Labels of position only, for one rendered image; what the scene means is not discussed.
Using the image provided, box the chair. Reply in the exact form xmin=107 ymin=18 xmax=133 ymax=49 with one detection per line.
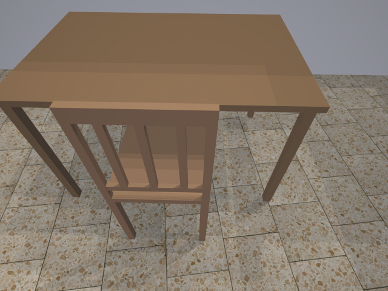
xmin=49 ymin=101 xmax=219 ymax=241

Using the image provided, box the table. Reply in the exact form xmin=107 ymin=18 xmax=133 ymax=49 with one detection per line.
xmin=0 ymin=12 xmax=330 ymax=201

